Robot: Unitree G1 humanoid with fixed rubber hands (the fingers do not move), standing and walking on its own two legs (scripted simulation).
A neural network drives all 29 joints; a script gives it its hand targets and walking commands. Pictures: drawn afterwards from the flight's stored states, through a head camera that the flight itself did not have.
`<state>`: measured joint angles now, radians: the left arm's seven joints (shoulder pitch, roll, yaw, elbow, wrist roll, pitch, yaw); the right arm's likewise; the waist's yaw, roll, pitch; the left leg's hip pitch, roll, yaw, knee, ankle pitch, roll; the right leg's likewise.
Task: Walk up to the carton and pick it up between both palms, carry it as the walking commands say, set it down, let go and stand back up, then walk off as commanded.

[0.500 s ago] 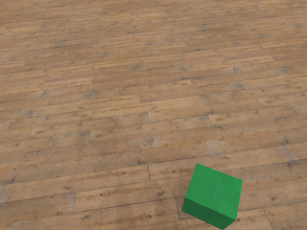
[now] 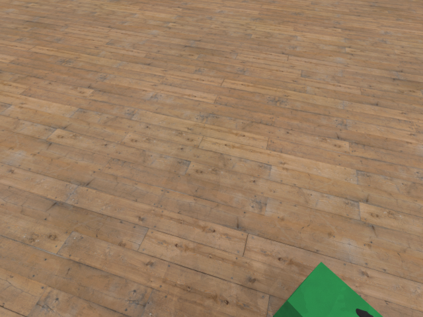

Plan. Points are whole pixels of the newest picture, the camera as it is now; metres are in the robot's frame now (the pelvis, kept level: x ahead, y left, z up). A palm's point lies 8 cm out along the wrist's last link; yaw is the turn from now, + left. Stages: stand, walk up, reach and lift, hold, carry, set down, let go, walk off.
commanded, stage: walk off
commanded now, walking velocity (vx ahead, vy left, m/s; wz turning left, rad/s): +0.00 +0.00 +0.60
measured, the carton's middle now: out of the picture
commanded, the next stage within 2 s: none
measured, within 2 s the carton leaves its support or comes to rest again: neither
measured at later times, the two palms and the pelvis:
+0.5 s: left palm out of the picture +0.04 +0.24 -0.08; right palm out of the picture +0.11 -0.29 -0.13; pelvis +0.01 -0.04 +0.02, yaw +16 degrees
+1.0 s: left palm out of the picture -0.13 +0.23 -0.12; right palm (316, 286) +0.23 -0.17 -0.08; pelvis -0.01 -0.01 +0.02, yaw +35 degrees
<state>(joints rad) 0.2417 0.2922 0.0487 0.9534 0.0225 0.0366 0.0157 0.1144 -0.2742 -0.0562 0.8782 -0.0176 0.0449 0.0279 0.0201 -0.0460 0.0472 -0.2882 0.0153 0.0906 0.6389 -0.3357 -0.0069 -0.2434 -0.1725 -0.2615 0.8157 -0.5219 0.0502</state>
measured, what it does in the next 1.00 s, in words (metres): steps on the spot, turning left: right foot, then left foot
